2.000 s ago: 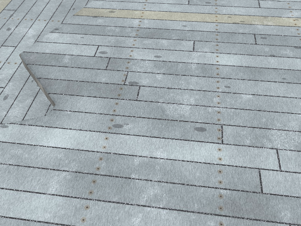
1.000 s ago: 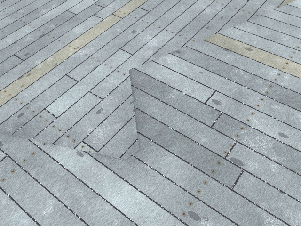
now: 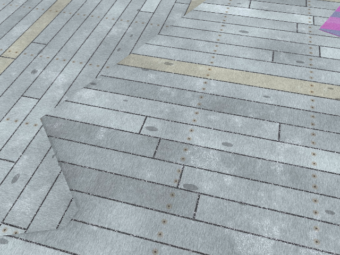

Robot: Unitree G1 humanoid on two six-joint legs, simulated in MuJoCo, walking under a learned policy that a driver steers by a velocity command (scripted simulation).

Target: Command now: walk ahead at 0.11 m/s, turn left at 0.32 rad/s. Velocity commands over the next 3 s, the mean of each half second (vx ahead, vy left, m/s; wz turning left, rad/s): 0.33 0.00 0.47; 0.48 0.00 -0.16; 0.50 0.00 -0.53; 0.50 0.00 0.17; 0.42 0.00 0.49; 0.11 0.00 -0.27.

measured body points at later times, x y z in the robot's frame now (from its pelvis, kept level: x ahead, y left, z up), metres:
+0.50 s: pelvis +0.14 +0.04 -0.01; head +0.17 +0.06 +0.44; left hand +0.27 +0.33 -0.11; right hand +0.16 -0.24 -0.13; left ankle -0.05 +0.09 -0.74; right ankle +0.32 -0.04 -0.71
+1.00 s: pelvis +0.40 +0.11 +0.00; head +0.43 +0.12 +0.45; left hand +0.30 +0.35 -0.14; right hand +0.67 -0.06 -0.09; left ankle +0.52 +0.25 -0.72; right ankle +0.33 -0.01 -0.74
